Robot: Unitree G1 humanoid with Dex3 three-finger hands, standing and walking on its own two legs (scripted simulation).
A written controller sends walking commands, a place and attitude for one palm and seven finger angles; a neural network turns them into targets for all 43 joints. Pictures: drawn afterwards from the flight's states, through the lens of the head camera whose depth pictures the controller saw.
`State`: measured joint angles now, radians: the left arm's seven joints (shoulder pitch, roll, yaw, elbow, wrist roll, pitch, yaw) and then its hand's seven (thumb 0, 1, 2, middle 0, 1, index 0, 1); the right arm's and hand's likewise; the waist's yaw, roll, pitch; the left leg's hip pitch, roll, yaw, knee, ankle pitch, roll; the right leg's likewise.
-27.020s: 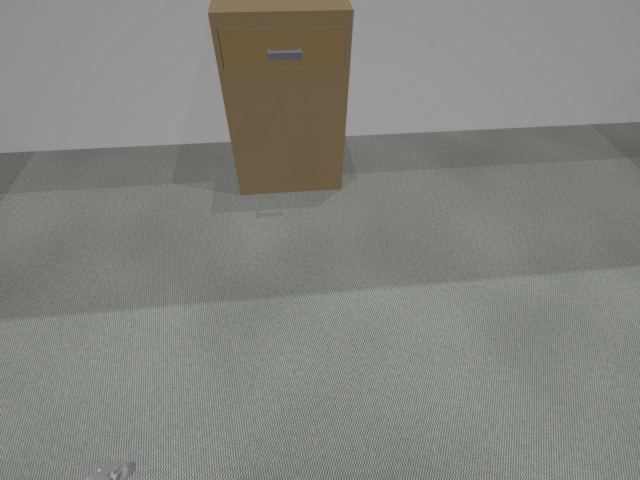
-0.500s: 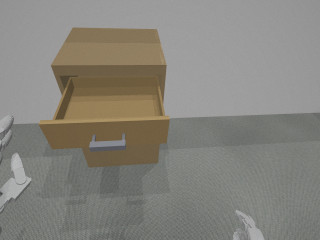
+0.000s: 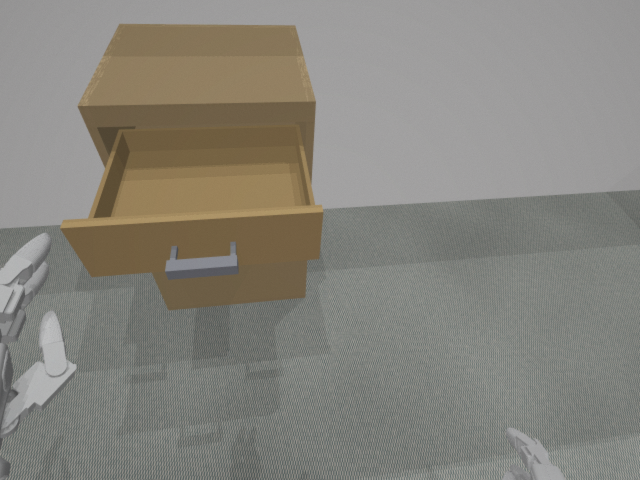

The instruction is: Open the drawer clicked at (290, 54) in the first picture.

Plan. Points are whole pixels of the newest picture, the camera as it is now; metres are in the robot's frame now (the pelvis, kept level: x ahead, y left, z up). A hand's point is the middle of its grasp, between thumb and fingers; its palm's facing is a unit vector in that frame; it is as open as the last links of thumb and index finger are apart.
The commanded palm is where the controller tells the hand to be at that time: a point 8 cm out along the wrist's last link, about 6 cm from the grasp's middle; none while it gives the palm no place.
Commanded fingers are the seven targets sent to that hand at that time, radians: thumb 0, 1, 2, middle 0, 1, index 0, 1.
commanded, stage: stop stepping back and stand still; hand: left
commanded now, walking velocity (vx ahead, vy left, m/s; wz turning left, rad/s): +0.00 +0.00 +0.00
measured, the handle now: (203, 258) +0.50 +0.23 -0.09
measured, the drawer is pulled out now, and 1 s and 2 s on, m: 0.30 0.30 0.30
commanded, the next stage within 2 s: let the arm hang, fingers relaxed in 0.26 s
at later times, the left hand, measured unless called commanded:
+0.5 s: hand (110, 442) +0.18 +0.26 -0.05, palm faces +0.14 -0.90 -0.41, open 7.4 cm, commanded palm none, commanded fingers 0.00 0.90 0.90 -0.20 -0.30 -0.20 -0.30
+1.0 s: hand out of the picture -0.05 +0.21 -0.17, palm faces +0.03 -0.97 -0.23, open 7.3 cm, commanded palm none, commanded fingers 0.00 0.90 0.90 -0.20 -0.30 -0.20 -0.30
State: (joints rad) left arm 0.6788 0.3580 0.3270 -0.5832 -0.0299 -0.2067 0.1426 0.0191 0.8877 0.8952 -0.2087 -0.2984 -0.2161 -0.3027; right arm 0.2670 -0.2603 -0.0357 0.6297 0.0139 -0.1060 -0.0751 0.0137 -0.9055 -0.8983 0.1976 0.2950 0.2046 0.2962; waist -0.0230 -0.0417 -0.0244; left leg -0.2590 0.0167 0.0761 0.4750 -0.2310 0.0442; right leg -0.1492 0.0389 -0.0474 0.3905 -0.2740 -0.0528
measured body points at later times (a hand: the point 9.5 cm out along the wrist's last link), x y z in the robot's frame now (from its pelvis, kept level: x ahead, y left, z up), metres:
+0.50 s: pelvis +0.00 +0.02 -0.02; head +0.01 +0.00 +0.43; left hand +0.17 +0.31 -0.02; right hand +0.16 -0.21 -0.13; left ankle +0.00 +0.11 -0.74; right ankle -0.02 -0.09 -0.74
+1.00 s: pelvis -0.01 +0.02 +0.00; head +0.01 +0.02 +0.45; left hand -0.05 +0.26 -0.15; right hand -0.02 -0.20 -0.16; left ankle +0.00 +0.11 -0.74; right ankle -0.03 -0.09 -0.74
